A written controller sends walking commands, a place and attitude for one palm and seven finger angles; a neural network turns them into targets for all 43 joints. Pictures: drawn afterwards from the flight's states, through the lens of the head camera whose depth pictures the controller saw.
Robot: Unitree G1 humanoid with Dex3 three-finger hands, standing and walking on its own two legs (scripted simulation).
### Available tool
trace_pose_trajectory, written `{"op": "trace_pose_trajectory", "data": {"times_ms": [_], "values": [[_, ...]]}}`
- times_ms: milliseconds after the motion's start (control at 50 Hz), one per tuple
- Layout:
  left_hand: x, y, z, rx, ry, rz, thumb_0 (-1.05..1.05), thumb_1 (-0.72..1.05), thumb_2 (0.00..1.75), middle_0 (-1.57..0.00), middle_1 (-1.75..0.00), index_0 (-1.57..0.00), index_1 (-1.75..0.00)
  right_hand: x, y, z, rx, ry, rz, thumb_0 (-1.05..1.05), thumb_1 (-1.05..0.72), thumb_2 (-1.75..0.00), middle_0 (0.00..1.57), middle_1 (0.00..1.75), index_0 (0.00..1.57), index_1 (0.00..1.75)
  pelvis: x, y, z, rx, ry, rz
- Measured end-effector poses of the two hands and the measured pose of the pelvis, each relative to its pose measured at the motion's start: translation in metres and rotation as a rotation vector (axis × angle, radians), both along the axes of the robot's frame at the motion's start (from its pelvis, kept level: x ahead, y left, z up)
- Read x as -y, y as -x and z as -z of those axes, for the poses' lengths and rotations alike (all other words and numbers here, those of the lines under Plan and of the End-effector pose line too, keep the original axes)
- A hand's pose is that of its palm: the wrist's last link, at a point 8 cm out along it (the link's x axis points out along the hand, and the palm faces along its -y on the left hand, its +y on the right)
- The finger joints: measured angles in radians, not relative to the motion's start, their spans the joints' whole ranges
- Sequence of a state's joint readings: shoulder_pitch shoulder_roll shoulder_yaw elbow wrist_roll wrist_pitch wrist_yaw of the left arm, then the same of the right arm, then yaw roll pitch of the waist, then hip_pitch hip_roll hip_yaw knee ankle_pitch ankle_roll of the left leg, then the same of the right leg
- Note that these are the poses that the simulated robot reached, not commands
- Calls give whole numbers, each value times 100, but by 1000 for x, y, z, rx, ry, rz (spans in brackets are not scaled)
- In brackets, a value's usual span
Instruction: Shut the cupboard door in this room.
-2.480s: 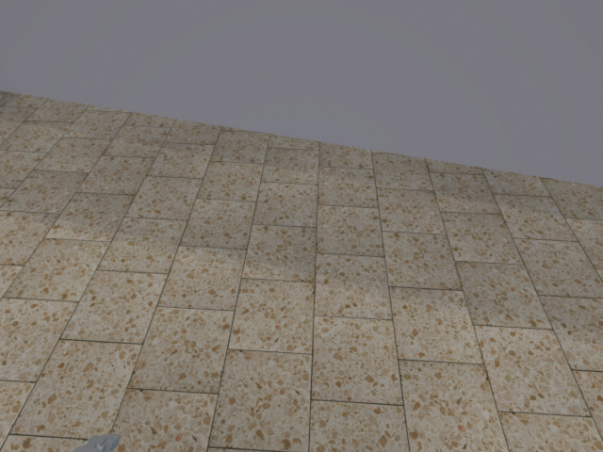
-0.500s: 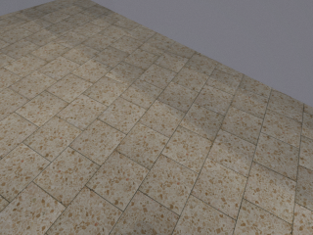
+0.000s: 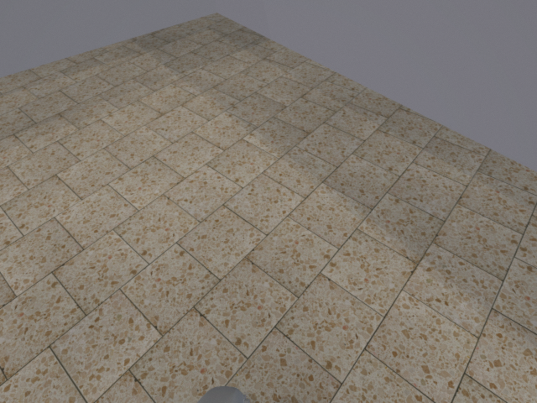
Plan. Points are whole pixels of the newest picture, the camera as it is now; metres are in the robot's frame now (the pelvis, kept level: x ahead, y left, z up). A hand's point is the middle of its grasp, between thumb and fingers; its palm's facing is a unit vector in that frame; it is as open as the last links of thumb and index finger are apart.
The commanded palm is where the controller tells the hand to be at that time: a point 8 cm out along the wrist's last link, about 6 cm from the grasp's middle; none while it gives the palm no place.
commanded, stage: turn or walk to find it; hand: left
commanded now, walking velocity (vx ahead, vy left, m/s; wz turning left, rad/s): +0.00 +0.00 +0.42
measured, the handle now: out of the picture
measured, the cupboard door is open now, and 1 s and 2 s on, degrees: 78 78 78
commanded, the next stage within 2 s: none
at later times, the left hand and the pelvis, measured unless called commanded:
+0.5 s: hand out of the picture +0.00 +0.26 -0.16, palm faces +0.23 -0.94 -0.25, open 7.4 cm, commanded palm none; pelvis -0.03 +0.04 +0.00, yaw +11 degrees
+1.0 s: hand out of the picture -0.10 +0.20 -0.17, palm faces +0.45 -0.86 -0.23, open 7.4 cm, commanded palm none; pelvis -0.05 +0.01 +0.00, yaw +25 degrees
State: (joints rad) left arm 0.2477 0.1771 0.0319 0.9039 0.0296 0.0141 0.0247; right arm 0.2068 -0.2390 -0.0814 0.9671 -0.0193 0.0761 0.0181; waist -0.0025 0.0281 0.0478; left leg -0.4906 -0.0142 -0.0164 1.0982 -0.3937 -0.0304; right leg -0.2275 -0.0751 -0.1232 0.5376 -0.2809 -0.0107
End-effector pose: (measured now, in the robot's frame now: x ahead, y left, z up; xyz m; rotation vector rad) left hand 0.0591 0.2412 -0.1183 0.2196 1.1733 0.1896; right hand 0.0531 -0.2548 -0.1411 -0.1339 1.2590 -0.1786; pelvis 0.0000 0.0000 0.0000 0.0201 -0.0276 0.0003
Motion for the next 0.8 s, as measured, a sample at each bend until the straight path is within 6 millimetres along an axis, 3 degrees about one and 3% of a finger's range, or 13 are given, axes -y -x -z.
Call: {"op": "trace_pose_trajectory", "data": {"times_ms": [120, 260, 420, 520, 640, 800], "values": [[-9, 29, 12, -37, 38, -63, 1, 90, 90, -21, -30, -20, -30, -7, 0, -8, -46, 38, -58, 0, -91, -90, 20, 30, 20, 29, -10, 5, 0, -4, 2, -61], [-47, 71, 41, -109, 66, -160, 1, 90, 90, -21, -30, -20, -30, -41, -21, -12, 15, 86, -154, 0, -91, -90, 20, 30, 20, 29, -35, 16, 13, -10, 16, -117], [-66, 82, 21, -106, 45, -208, 1, 91, 90, -20, -30, -20, -30, -70, -26, -22, 40, 55, -204, 0, -91, -90, 20, 30, 20, 29, -42, 23, -3, -24, 32, -162], [-61, 72, 10, -48, 22, -225, 1, 91, 90, -20, -30, -19, -30, -69, -24, -14, 33, 23, -224, 0, -90, -90, 20, 30, 20, 30, -35, 27, -4, -25, 27, -203], [-37, 64, 1, 47, -14, -242, 1, 91, 90, -20, -30, -20, -30, -47, -20, 6, 7, -14, -250, 0, -90, -90, 20, 30, 20, 30, -13, 33, 5, -27, 6, -258], [-4, 104, -8, 33, -3, -324, 0, 90, 90, -21, -30, -20, -30, -22, -26, 2, -39, 0, -317, 0, -91, -90, 20, 30, 20, 29, 2, 39, -4, -6, -5, -345]]}}
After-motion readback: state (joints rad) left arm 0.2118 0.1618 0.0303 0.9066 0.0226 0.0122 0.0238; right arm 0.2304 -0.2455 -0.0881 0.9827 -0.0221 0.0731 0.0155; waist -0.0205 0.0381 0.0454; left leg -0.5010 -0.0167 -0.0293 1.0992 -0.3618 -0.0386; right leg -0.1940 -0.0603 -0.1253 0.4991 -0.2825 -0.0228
